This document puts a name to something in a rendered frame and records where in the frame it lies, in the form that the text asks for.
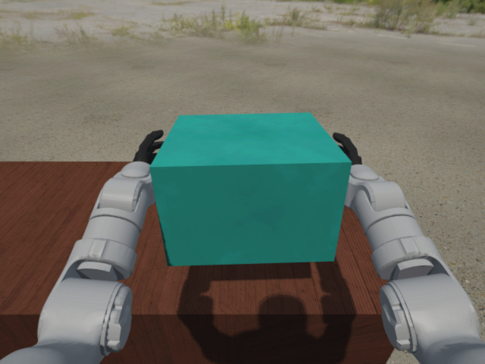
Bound robot right forearm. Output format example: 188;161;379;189
345;165;480;336

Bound left robot hand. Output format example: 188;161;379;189
133;130;164;165

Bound pedestal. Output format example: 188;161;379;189
0;162;395;364

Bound robot right upper arm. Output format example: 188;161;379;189
380;273;485;364

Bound robot left forearm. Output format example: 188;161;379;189
37;162;155;341

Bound carton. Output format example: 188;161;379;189
149;112;352;266

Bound right robot hand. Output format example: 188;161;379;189
333;133;362;165

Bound robot left upper arm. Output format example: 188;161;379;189
0;278;133;364

